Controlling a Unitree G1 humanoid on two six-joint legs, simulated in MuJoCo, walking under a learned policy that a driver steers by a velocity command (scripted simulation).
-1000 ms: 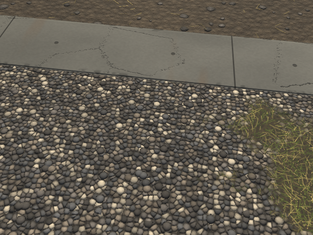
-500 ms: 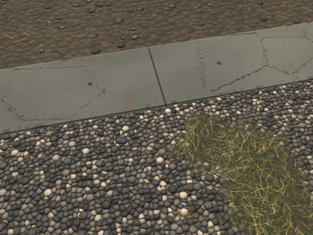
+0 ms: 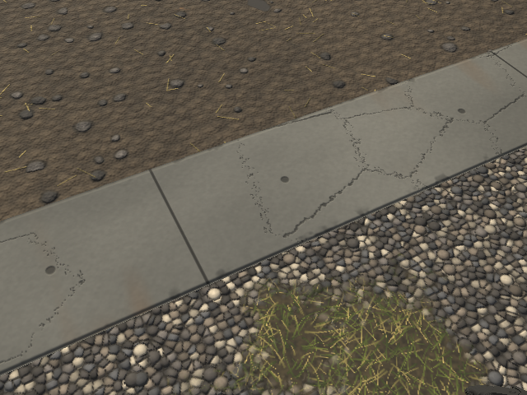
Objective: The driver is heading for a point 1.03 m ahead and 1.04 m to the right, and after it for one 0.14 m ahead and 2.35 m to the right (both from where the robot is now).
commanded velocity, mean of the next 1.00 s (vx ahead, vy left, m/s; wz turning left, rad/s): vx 0.50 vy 0.00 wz -0.49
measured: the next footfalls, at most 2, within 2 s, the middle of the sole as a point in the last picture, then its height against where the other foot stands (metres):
right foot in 0.42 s outside the picture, level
left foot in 0.92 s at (320, 316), level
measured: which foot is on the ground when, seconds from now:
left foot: down 0.00-0.44, up 0.46-0.90, down 0.92-1.00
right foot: up 0.00-0.40, down 0.42-0.94, up 0.96-1.00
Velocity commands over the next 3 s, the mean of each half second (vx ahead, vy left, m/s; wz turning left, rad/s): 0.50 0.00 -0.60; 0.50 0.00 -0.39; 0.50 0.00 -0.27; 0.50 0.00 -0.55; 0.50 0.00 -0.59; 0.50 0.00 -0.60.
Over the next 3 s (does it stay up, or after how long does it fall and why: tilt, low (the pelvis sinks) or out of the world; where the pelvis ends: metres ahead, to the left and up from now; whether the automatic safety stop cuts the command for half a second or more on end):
stays up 1.21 -0.99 -0.01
